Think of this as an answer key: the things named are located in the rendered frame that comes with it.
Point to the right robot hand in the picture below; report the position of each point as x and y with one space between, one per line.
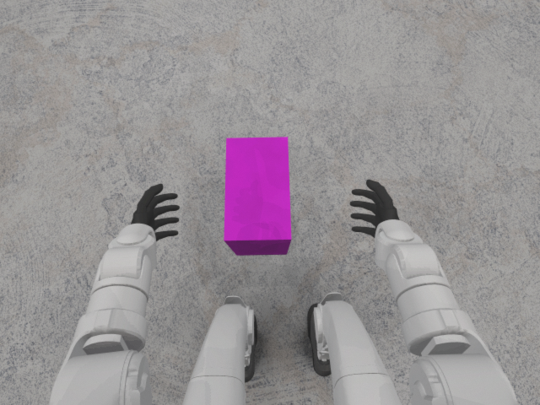
382 207

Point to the robot right upper arm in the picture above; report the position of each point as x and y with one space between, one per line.
458 379

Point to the left robot hand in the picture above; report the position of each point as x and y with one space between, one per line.
146 211

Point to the robot left forearm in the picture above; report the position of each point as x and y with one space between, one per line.
115 318

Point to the robot right forearm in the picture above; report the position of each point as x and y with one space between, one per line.
432 320

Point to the robot left thigh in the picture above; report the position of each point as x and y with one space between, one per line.
218 377

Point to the right robot shin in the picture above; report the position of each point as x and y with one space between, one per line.
322 352

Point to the carton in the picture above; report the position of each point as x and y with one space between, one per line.
257 199

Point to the robot left upper arm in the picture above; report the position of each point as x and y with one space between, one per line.
114 378

